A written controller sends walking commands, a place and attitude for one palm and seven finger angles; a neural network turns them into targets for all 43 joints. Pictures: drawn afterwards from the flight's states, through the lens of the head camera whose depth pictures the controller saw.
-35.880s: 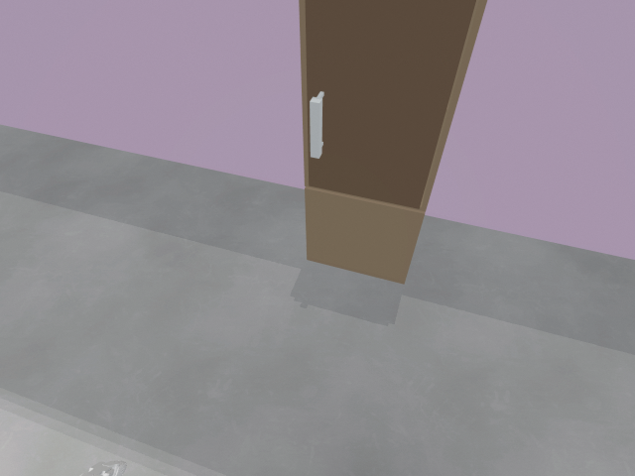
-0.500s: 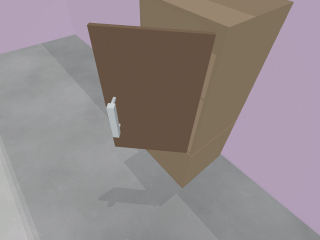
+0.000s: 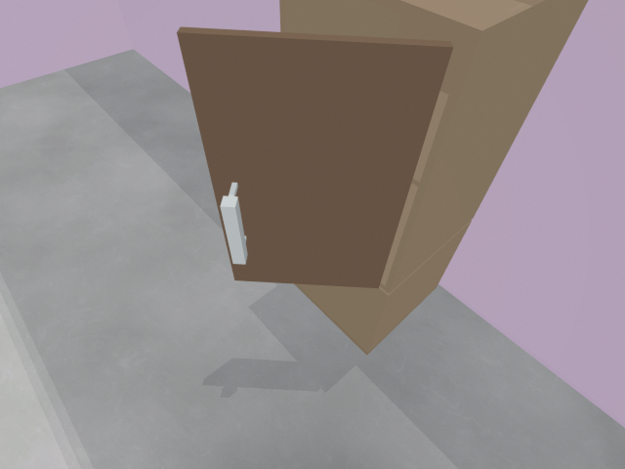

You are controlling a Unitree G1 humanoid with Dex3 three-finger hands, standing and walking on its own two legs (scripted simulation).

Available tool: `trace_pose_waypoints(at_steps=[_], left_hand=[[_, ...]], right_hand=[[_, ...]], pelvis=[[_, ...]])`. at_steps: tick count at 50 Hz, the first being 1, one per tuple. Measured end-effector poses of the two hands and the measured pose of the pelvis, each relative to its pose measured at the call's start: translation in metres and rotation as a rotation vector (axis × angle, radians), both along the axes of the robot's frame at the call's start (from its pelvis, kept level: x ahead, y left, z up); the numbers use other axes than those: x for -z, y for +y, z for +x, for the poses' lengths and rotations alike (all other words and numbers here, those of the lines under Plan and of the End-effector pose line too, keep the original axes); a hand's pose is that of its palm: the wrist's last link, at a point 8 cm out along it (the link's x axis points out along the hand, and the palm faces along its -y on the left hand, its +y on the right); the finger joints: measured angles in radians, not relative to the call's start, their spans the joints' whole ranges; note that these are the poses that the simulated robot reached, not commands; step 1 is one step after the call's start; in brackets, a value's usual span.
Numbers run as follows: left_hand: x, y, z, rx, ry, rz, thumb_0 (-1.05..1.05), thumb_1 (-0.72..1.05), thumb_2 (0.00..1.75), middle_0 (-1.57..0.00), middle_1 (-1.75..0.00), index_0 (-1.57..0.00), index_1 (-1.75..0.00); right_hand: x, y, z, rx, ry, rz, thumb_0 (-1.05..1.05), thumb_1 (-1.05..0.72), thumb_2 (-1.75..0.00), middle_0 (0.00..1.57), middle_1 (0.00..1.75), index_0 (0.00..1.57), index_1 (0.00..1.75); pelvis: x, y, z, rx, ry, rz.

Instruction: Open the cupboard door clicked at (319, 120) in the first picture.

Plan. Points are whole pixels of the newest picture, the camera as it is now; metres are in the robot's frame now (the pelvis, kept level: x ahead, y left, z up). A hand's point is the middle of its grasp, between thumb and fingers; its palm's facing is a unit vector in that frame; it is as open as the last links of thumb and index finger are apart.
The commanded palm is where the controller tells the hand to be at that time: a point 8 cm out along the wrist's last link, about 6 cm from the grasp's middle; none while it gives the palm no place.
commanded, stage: come to a stop and stand still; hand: left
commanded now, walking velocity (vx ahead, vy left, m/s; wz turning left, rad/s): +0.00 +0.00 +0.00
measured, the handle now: (237, 224) +0.55 +0.18 -0.08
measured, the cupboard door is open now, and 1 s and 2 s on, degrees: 45 45 45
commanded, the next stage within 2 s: look again from close up in 0.56 s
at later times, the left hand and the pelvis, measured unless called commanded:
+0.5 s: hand out of the picture -0.04 +0.21 -0.16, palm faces +0.00 -0.97 -0.22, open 7.3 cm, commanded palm none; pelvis -0.03 +0.03 +0.01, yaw +0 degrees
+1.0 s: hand out of the picture -0.01 +0.18 -0.16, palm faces -0.01 -0.98 -0.18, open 7.3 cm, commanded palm none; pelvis -0.01 +0.02 +0.02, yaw +0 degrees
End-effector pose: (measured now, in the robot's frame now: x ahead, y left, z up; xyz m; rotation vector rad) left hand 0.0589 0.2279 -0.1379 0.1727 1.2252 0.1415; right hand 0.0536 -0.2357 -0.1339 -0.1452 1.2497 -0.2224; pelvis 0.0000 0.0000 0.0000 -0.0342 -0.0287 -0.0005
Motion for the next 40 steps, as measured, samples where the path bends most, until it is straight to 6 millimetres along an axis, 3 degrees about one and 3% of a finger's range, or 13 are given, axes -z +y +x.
trace_pose_waypoints(at_steps=[8,17,26,32,40], left_hand=[[-0.003,0.022,-0.013,0.034,-0.023,-0.002,0.01,0.92,0.9,-0.2,-0.3,-0.2,-0.3],[-0.014,0.04,-0.064,0.012,0.05,0.029,0.01,0.91,0.9,-0.2,-0.3,-0.2,-0.3],[-0.013,0.032,-0.107,-0.017,0.147,0.011,0.01,0.91,0.9,-0.2,-0.3,-0.2,-0.3],[-0.01,0.021,-0.113,-0.023,0.168,-0.015,0.01,0.91,0.9,-0.2,-0.3,-0.2,-0.3],[-0.008,0.009,-0.099,-0.016,0.16,-0.034,0.01,0.91,0.9,-0.2,-0.3,-0.2,-0.3]], right_hand=[[-0.006,0.026,-0.029,-0.019,-0.049,0.01,0.01,-0.91,-0.9,0.2,0.3,0.2,0.3],[-0.003,0.036,-0.05,-0.046,-0.023,0.043,0.01,-0.92,-0.9,0.2,0.3,0.2,0.3],[-0.002,0.036,-0.062,-0.058,0.018,0.05,0.01,-0.91,-0.9,0.2,0.3,0.2,0.3],[-0.002,0.034,-0.067,-0.058,0.046,0.049,0.01,-0.91,-0.9,0.2,0.3,0.2,0.3],[-0.004,0.032,-0.067,-0.05,0.072,0.051,0.01,-0.91,-0.9,0.2,0.3,0.2,0.3]], pelvis=[[-0.001,0.022,-0.016,0.022,-0.018,0.024],[-0.008,0.032,-0.03,0.013,-0.009,0.025],[-0.011,0.032,-0.034,0.004,0.001,0.029],[-0.012,0.03,-0.032,-0.001,0.003,0.035],[-0.013,0.024,-0.025,-0.002,0.012,0.039]])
